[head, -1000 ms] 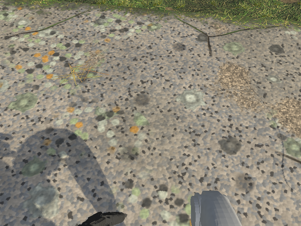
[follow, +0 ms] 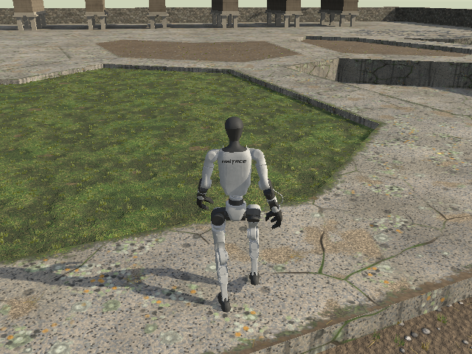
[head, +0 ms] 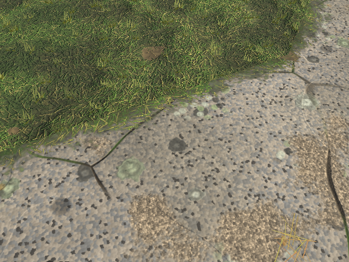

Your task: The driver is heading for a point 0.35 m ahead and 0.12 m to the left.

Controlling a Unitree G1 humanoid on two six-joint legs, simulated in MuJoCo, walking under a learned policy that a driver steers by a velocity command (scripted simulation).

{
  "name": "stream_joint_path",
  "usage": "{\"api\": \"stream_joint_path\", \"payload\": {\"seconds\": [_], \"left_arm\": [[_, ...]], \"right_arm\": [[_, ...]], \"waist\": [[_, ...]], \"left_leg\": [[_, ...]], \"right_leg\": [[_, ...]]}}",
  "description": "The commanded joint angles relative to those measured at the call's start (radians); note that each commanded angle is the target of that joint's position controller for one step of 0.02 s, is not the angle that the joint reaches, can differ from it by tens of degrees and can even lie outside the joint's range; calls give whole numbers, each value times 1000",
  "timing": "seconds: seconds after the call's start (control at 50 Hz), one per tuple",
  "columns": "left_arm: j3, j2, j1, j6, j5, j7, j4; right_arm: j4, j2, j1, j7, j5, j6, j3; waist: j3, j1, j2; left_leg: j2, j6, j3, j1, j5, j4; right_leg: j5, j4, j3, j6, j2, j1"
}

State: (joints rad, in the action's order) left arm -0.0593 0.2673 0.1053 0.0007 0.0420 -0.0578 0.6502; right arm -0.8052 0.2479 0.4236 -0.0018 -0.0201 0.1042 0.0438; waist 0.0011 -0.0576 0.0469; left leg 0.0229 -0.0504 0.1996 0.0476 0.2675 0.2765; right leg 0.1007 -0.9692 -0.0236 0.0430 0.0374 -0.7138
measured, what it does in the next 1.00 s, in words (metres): walks ahead: right foot, then left foot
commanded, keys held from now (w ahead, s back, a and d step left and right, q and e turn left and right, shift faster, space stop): w+e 0.02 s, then w+q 0.26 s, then no key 0.72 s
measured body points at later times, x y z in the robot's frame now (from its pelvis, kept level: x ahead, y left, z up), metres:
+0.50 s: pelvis +0.25 -0.03 +0.00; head +0.28 -0.04 +0.45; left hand +0.27 +0.23 -0.12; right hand +0.37 -0.28 -0.13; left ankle +0.35 +0.11 -0.69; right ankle +0.22 -0.11 -0.74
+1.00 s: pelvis +0.33 -0.01 -0.01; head +0.33 -0.02 +0.44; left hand +0.35 +0.23 -0.15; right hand +0.41 -0.24 -0.15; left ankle +0.39 +0.08 -0.74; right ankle +0.33 -0.13 -0.74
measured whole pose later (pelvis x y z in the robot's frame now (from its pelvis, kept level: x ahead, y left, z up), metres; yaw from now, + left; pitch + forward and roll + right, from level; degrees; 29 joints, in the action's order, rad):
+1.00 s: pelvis +0.33 -0.01 -0.01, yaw +3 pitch -1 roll +0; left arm -0.02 0.18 0.30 0.01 0.02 0.03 0.98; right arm -0.92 0.18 0.24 -0.02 -0.01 -0.01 0.02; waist 0.00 0.00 -0.01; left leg 0.03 -0.05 0.06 0.28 0.13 0.42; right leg 0.27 -0.48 0.00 0.00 0.00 -0.19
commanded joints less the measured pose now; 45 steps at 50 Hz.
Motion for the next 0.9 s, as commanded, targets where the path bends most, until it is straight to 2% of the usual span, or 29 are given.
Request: {"api": "stream_joint_path", "payload": {"seconds": [0.02, 0.08, 0.1, 0.14, 0.16, 0.18, 0.2, 0.22, 0.24, 0.26, 0.28, 0.3, 0.32, 0.36, 0.38, 0.44, 0.5, 0.56, 0.6, 0.62, 0.64, 0.66, 0.68, 0.7, 0.72, 0.74, 0.76, 0.84, 0.9], "left_arm": [[11, 12, -103, -14, -6, -19, -87], [18, -1, -146, -22, -3, -19, -104], [15, 7, -138, -25, 0, -12, -104], [4, 30, -45, -38, 12, 6, -79], [-5, 47, 95, -52, 22, 15, -35], [-21, 87, 254, -63, 43, 28, 11], [-42, 193, 364, -68, 61, 48, 20], [-55, 224, 371, -58, 18, 60, 11], [-45, 175, 310, -54, -9, 65, 18], [-24, 113, 251, -62, -17, 62, 34], [-10, 67, 210, -70, -18, 57, 44], [0, 41, 185, -78, -25, 59, 50], [5, 30, 178, -87, -27, 60, 57], [4, 44, 191, -107, -26, 59, 76], [2, 52, 192, -110, -26, 60, 85], [6, 49, 188, -103, -26, 61, 107], [3, 61, 245, -92, -29, 62, 142], [-3, 79, 270, -77, -30, 68, 172], [-5, 84, 245, -69, -39, 75, 181], [-4, 78, 269, -67, -37, 77, 188], [8, 38, 327, -69, -32, 83, 172], [24, -27, 436, -50, -62, 80, 202], [16, 15, 387, -21, -49, 81, 213], [11, 28, 318, -9, -36, 77, 200], [12, 21, 272, -2, -26, 76, 200], [12, 16, 257, 5, -21, 77, 204], [15, 5, 278, 12, -20, 79, 221], [22, -15, 291, 26, -28, 89, 271], [27, -21, 290, 25, -20, 89, 299]], "right_arm": [[44, 121, -17, -2, 4, 10, 24], [-3, 123, 58, -3, 4, -6, 20], [-15, 138, 64, -4, 6, -13, 22], [-38, 172, 65, -6, 10, -26, 26], [-45, 178, 63, -8, 18, -33, 24], [-30, 157, 49, -7, 28, -34, 17], [37, 47, 62, 4, 40, -30, -10], [44, 89, 88, 0, 40, -40, 7], [60, 120, -13, -5, 21, -48, 22], [68, 84, -37, 1, 19, -44, 11], [49, 69, -24, 5, 15, -51, 10], [35, 63, -1, 9, -1, -65, 12], [17, 48, 37, 13, -10, -79, 12], [7, 29, 53, 20, -9, -91, 15], [8, 24, 41, 22, -9, -93, 16], [29, 0, -48, 24, -10, -91, 5], [51, -11, -151, 23, -10, -88, -9], [53, 10, -163, 12, -13, -77, -5], [28, 21, -99, 5, -22, -62, -1], [8, 53, -49, 0, -30, -46, 7], [2, 135, 16, -7, -38, -32, 24], [-9, 138, 34, -15, -13, -37, 25], [-4, 96, 12, -14, 18, -47, 10], [2, 82, -48, -17, 17, -55, 3], [7, 60, -105, -23, 8, -64, -6], [11, 43, -152, -30, 6, -70, -13], [10, 32, -186, -34, 3, -74, -16], [-23, 46, -179, -31, -2, -79, -11], [-43, 56, -199, -26, 10, -100, -4]], "waist": [[68, 10, -128], [91, -8, -122], [87, 4, -123], [21, 60, -149], [-57, 126, -139], [-163, 198, -118], [-321, 202, 78], [-409, 191, 110], [-261, 175, -13], [-117, 126, 3], [-49, 85, -19], [-4, 50, 11], [1, 26, 26], [-9, 0, 16], [-9, -6, 25], [11, 4, 61], [2, 54, 72], [-5, 61, 66], [-15, 24, 32], [-50, 11, -35], [-145, 23, -163], [-258, 36, -317], [-250, 28, -230], [-159, 35, -194], [-95, 53, -145], [-51, 76, -142], [-44, 97, -159], [-66, 86, -163], [-12, 97, -151]], "left_leg": [[-244, -62, -63, 45, -454, -110], [-275, -75, -67, -24, -538, -105], [-282, -81, -68, -61, -658, -71], [-279, -84, -69, -120, -990, 95], [-259, -72, -57, -89, -1003, 258], [-229, -56, -54, 77, -785, 470], [-121, -27, -43, 388, -109, 828], [11, -15, -174, 567, 285, 1077], [-50, -21, -262, 635, 190, 1086], [-82, -20, -248, 630, 126, 1015], [-109, -13, -243, 581, 84, 942], [-113, 3, -239, 521, 71, 901], [-106, 18, -235, 464, 66, 886], [-77, 33, -226, 448, 37, 859], [-71, 38, -224, 456, 7, 829], [-70, 48, -192, 443, -106, 633], [-55, 43, -151, 387, -180, 454], [-43, 14, -153, 344, -160, 361], [-23, -15, -147, 243, -210, 215], [-47, -28, -181, 136, -409, 135], [-232, -69, -329, -38, -913, 220], [-410, -255, -535, -125, -1146, 196], [-404, -283, -558, -75, -972, 143], [-371, -270, -528, -1, -783, 90], [-333, -235, -494, 68, -630, 47], [-296, -198, -446, 139, -540, 12], [-261, -166, -399, 186, -480, -8], [-216, -136, -353, 212, -237, -21], [-183, -76, -354, 332, 148, -46]], "right_leg": [[-93, 180, 73, 17, 2, 54], [-21, 312, 100, 54, -27, 119], [21, 342, 117, 70, -47, 147], [116, 394, 150, 106, -99, 283], [85, 465, 145, 127, -120, 458], [56, 482, 57, 155, -36, 729], [34, 490, -340, 227, 310, 1039], [-74, 603, -656, 313, 452, 1076], [-68, 616, -467, 266, 378, 954], [-75, 664, -328, 222, 327, 795], [-77, 718, -232, 168, 274, 683], [-189, 743, -156, 142, 236, 591], [-322, 752, -98, 137, 220, 538], [-574, 742, -17, 149, 203, 529], [-624, 742, 19, 149, 193, 528], [-635, 735, 118, 129, 144, 509], [-632, 709, 134, 128, 145, 553], [-616, 632, 97, 121, 177, 613], [-550, 518, 90, 91, 161, 620], [-428, 412, 102, 54, 111, 601], [-96, 257, 143, 15, 46, 505], [449, 73, 108, -10, -74, 417], [575, 12, 25, -14, -66, 388], [566, -18, 9, -17, -61, 347], [515, 5, -4, -22, -41, 336], [461, 64, -9, -29, -24, 363], [417, 121, -2, -36, -21, 414], [321, 305, 31, -39, -42, 512], [142, 506, 46, -16, -43, 614]]}}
